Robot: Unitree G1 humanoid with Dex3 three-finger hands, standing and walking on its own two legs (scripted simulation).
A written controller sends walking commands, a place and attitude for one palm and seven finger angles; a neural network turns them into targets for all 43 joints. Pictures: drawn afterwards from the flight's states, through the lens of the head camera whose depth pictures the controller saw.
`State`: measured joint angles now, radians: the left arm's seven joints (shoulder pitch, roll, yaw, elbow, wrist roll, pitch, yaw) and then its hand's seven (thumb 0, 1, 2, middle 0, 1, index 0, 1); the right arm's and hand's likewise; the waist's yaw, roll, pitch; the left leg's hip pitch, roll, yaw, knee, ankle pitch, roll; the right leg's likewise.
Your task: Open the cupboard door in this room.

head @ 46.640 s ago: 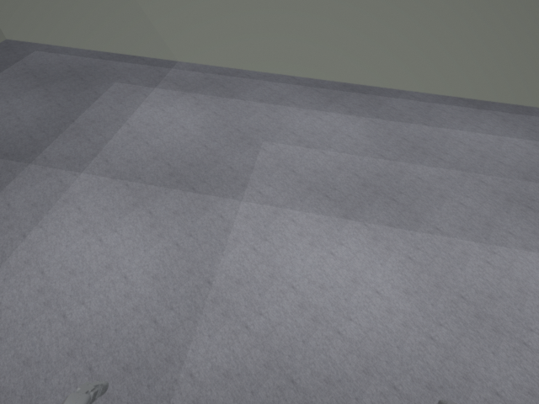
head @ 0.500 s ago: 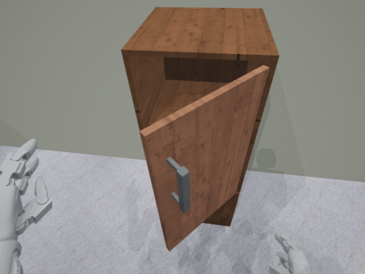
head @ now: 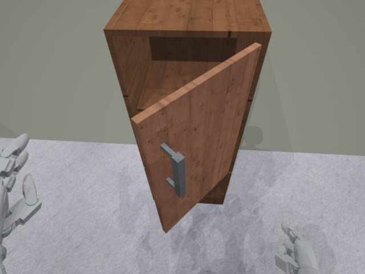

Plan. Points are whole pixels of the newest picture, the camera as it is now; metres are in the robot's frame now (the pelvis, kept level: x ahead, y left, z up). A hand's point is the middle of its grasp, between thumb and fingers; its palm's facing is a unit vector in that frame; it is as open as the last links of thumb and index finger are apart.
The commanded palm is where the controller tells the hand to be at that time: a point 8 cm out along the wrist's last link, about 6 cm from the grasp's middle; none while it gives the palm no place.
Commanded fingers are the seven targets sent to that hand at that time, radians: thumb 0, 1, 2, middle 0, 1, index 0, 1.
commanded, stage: step back with the hand held close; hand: left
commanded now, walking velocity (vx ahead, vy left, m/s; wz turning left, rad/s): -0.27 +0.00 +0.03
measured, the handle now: (173, 171) +0.33 +0.05 +0.04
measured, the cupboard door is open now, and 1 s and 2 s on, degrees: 48 48 48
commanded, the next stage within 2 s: stop stepping back and stand still in 0.86 s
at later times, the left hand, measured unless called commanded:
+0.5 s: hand out of the picture +0.09 +0.30 +0.15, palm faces +0.47 -0.74 -0.48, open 7.4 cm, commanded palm +0.03 +0.34 +0.17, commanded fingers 0.00 0.90 0.90 -0.20 -0.30 -0.20 -0.30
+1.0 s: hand out of the picture +0.02 +0.30 +0.18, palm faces +0.37 -0.83 -0.43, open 7.4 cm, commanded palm -0.05 +0.34 +0.17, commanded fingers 0.00 0.90 0.90 -0.20 -0.30 -0.20 -0.30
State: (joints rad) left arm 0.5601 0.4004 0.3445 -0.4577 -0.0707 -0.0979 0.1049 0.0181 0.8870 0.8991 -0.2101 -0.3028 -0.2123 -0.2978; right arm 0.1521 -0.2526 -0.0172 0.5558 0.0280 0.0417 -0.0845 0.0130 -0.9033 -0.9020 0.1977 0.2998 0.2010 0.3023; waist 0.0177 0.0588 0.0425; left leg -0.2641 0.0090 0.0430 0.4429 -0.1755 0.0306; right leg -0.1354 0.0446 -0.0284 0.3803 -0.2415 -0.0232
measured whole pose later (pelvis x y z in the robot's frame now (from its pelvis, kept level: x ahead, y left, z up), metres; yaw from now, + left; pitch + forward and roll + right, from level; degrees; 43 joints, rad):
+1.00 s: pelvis -0.19 +0.04 +0.00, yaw +0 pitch +5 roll -5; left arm 0.55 0.49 0.44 -0.63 -0.09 -0.19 0.15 0.02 0.89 0.90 -0.21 -0.30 -0.21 -0.30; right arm 0.16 -0.13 0.01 0.62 -0.02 -0.13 -0.04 0.01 -0.90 -0.90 0.20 0.30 0.20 0.30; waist -0.01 -0.02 -0.02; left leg -0.45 0.05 0.03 0.22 0.13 0.04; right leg -0.16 0.08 -0.05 0.62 -0.52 -0.02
